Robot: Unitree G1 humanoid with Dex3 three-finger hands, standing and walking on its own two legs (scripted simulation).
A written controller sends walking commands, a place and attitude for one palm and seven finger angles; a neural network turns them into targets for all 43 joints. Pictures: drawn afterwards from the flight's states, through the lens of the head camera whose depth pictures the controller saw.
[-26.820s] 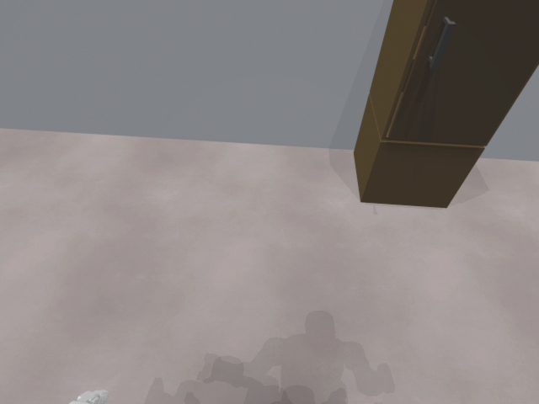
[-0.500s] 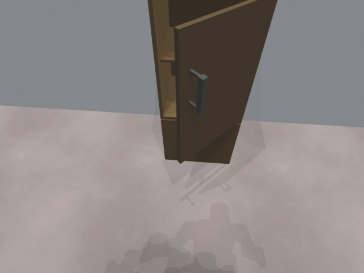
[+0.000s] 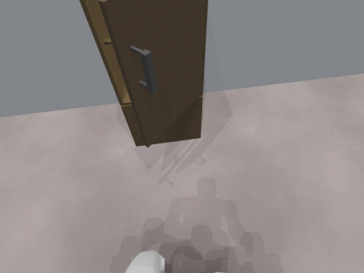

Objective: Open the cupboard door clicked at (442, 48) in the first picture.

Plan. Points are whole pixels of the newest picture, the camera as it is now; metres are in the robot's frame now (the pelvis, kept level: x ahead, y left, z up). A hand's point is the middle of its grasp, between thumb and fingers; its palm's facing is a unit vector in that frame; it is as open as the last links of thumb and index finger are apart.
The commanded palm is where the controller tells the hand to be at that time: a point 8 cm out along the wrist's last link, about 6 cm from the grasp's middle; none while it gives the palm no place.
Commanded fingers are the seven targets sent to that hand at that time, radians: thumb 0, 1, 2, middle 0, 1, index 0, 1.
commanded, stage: walk to a spot facing it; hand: left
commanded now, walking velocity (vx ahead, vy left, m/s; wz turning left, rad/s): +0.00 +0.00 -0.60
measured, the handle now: (144, 70) +0.62 +0.17 +0.06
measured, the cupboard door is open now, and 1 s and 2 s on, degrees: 45 45 45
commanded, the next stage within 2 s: none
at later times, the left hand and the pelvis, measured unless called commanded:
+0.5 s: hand (101, 267) +0.13 +0.22 -0.16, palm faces -0.24 -0.94 -0.25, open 7.4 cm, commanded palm none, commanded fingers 0.00 0.90 0.90 -0.20 -0.30 -0.20 -0.30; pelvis -0.02 +0.03 +0.00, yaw -17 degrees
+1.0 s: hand (141, 248) +0.18 +0.13 -0.16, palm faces -0.58 -0.79 -0.19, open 7.4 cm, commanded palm none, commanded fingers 0.00 0.90 0.90 -0.20 -0.30 -0.20 -0.30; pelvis -0.02 +0.03 +0.01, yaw -37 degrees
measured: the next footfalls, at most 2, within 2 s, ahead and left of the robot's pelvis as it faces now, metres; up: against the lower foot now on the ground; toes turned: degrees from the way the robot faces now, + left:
left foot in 0.28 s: +0.06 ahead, +0.17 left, +0.00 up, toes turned -11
right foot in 0.54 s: +0.00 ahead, -0.12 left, +0.00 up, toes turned -22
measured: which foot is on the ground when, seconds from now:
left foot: up 0.00-0.26, down 0.28-0.54, up 0.56-0.76, down 0.78-1.00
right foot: down 0.00-0.26, up 0.28-0.52, down 0.54-0.78, up 0.80-1.00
